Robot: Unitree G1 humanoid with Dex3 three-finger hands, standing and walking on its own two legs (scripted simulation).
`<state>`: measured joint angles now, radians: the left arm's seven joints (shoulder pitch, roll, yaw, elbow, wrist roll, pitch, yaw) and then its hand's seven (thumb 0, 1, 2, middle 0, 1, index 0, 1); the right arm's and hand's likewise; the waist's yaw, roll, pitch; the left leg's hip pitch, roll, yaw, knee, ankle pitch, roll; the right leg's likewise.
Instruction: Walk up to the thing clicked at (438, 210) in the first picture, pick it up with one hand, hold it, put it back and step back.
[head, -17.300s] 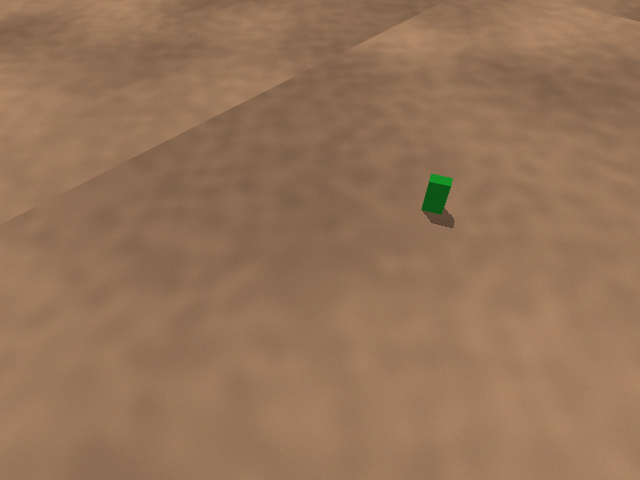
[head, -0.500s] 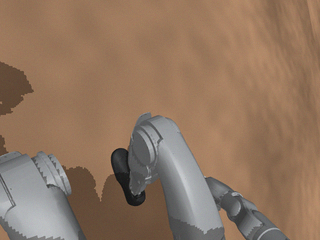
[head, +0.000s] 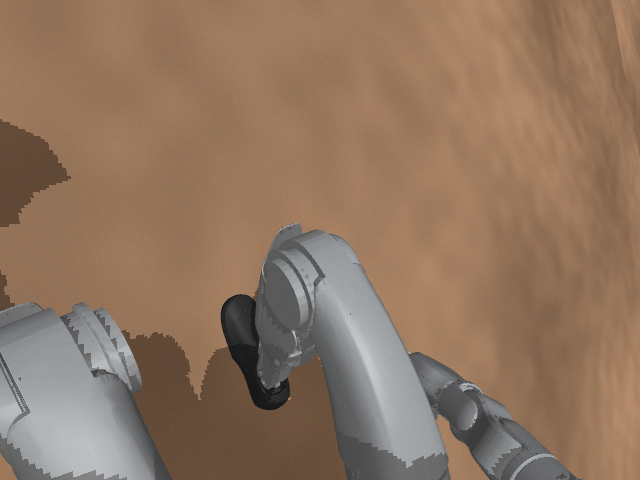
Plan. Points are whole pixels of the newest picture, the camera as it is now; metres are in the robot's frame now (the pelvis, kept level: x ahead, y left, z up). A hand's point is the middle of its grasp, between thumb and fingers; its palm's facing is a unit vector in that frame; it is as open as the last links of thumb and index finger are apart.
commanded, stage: close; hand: left
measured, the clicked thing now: out of the picture +0.53 +0.25 -0.24
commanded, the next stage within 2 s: settle in 0.20 s
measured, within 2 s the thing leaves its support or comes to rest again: leaves its support in 0.52 s
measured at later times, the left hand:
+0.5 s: hand out of the picture +0.50 +0.27 -0.19, palm faces +0.28 -0.96 -0.04, open 9.5 cm
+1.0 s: hand out of the picture +0.52 +0.28 -0.12, palm faces +0.25 -0.97 -0.05, open 9.6 cm
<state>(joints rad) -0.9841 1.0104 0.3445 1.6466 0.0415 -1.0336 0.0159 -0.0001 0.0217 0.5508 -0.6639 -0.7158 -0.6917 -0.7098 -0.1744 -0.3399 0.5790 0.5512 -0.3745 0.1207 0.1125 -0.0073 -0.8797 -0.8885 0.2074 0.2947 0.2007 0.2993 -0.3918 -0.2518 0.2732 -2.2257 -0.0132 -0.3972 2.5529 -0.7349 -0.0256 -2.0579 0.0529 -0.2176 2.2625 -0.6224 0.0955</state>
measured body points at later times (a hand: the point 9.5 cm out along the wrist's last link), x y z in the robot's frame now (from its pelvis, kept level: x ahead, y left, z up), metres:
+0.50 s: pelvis +0.00 +0.00 +0.00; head +0.27 +0.19 +0.30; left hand +0.48 +0.32 -0.18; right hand +0.14 -0.25 -0.04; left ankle +0.07 +0.12 -0.29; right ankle +0.15 -0.14 -0.29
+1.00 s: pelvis +0.00 +0.00 +0.00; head +0.26 +0.17 +0.33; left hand +0.50 +0.33 -0.12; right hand +0.11 -0.25 -0.05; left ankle +0.07 +0.12 -0.29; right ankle +0.14 -0.14 -0.29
